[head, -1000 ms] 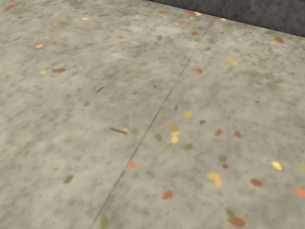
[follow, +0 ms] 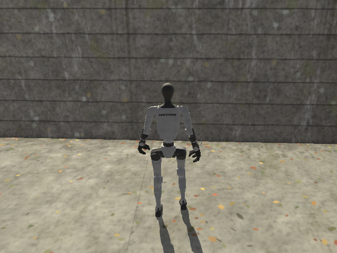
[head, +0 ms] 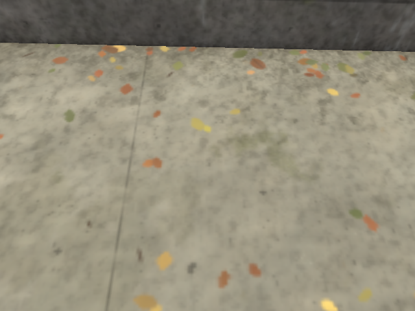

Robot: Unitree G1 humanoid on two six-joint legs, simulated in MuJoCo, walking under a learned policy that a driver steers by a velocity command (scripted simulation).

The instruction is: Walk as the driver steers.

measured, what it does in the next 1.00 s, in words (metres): walks ahead, turning left: right foot, then left foot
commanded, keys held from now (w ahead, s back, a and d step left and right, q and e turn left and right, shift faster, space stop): q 1.00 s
